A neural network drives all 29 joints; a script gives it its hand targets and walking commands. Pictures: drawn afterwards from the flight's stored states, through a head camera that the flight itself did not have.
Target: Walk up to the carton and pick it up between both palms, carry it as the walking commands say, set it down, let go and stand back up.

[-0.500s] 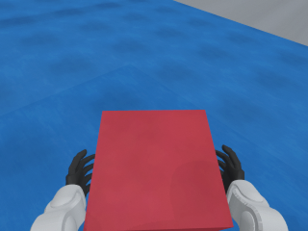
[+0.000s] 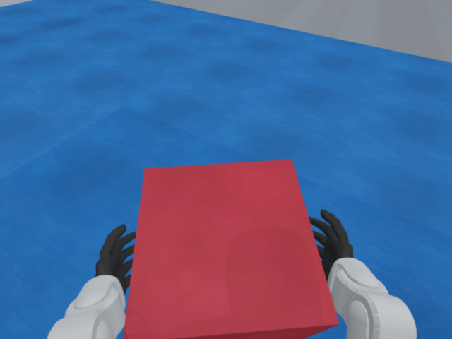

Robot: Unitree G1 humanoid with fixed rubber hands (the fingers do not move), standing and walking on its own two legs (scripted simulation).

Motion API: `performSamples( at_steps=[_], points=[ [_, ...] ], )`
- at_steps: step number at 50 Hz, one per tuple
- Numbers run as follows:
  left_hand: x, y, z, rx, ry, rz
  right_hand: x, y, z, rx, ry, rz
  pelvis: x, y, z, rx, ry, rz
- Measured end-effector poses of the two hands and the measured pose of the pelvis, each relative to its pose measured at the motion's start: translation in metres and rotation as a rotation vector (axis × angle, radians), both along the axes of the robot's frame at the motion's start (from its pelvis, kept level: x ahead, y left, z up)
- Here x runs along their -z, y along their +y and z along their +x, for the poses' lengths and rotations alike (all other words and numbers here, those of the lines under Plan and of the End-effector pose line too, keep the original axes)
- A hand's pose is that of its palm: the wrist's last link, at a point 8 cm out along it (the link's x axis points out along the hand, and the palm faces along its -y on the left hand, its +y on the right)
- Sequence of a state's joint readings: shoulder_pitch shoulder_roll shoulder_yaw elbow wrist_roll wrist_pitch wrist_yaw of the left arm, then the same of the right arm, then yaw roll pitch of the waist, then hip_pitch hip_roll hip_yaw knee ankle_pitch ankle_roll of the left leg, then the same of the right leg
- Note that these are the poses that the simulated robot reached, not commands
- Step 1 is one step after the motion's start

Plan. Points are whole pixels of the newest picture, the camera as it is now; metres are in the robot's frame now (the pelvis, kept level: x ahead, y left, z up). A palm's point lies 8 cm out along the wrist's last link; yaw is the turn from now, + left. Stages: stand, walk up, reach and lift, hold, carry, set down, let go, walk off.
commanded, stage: carry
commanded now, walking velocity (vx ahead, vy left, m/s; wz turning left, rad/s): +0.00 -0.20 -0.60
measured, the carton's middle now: (224, 263) +0.27 +0.00 +0.03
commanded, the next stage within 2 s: none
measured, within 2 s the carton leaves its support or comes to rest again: neither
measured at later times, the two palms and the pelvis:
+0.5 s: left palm (263, 260) +0.26 -0.06 +0.06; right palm out of the picture +0.17 -0.38 +0.06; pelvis +0.00 -0.14 -0.01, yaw -18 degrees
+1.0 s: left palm (388, 261) +0.24 -0.25 +0.09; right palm out of the picture +0.05 -0.52 +0.10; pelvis -0.04 -0.25 +0.00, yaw -36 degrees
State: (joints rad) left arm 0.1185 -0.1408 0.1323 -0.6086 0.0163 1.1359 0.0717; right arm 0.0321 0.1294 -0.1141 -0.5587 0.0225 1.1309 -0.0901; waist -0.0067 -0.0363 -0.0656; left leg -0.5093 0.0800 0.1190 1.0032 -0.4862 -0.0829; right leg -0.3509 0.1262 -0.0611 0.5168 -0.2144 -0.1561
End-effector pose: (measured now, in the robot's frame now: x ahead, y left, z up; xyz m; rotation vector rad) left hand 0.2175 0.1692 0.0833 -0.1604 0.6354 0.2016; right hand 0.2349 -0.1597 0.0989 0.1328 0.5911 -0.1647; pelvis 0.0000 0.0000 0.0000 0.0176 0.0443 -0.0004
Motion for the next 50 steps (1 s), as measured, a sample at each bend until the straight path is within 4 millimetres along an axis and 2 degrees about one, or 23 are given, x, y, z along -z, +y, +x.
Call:
performSamples(
  at_steps=[3,7,11,15,17,20,23,26,36,38,44,47,50],
  points=[
    [-0.002,-0.013,0.01,0.024,0.0,-0.017,-0.006,-0.013,0.001,0.021,-0.001,-0.023,-0.002,-0.009,0.005,0.05,0.023,-0.001],
    [0.005,-0.041,0.028,0.115,0.018,-0.015,0.001,-0.04,-0.011,0.106,0.018,-0.032,0.002,-0.019,0.004,0.112,0.026,-0.026],
    [0.0,-0.079,0.037,0.187,0.036,-0.019,-0.002,-0.076,-0.029,0.194,0.035,-0.018,-0.003,-0.037,0.007,0.165,0.02,-0.034],
    [-0.006,-0.126,0.048,0.244,-0.003,-0.012,-0.005,-0.119,-0.037,0.247,-0.003,-0.016,0.0,-0.07,0.007,0.217,0.021,-0.046],
    [-0.003,-0.153,0.051,0.264,-0.02,-0.004,0.001,-0.145,-0.04,0.267,-0.019,-0.008,0.007,-0.091,0.008,0.234,0.022,-0.047],
    [0.01,-0.191,0.051,0.295,-0.015,0.024,0.019,-0.182,-0.047,0.296,-0.017,0.02,0.021,-0.12,0.008,0.247,0.005,-0.048],
    [0.023,-0.216,0.044,0.32,0.069,0.054,0.037,-0.205,-0.061,0.331,0.066,0.062,0.017,-0.136,0.005,0.279,-0.007,-0.018],
    [0.024,-0.235,0.042,0.344,0.095,0.068,0.043,-0.221,-0.072,0.358,0.092,0.079,0.013,-0.148,0.001,0.316,-0.009,-0.016],
    [0.016,-0.292,0.057,0.435,-0.005,-0.036,0.007,-0.267,-0.087,0.443,-0.007,-0.035,0.012,-0.183,0.0,0.422,0.035,-0.018],
    [0.016,-0.304,0.058,0.465,0.002,-0.038,0.007,-0.275,-0.096,0.469,0.0,-0.042,0.011,-0.188,-0.001,0.469,0.032,-0.009],
    [0.001,-0.352,0.046,0.576,0.032,-0.011,0.002,-0.306,-0.142,0.586,0.03,-0.01,-0.003,-0.207,-0.014,0.552,0.025,-0.029],
    [-0.004,-0.383,0.037,0.617,0.014,-0.009,-0.002,-0.329,-0.162,0.624,0.013,-0.011,-0.004,-0.225,-0.026,0.592,0.028,-0.032],
    [-0.005,-0.417,0.024,0.647,0.001,0.0,0.001,-0.358,-0.184,0.654,0.001,-0.003,0.0,-0.25,-0.039,0.629,0.034,-0.023]
  ],
)
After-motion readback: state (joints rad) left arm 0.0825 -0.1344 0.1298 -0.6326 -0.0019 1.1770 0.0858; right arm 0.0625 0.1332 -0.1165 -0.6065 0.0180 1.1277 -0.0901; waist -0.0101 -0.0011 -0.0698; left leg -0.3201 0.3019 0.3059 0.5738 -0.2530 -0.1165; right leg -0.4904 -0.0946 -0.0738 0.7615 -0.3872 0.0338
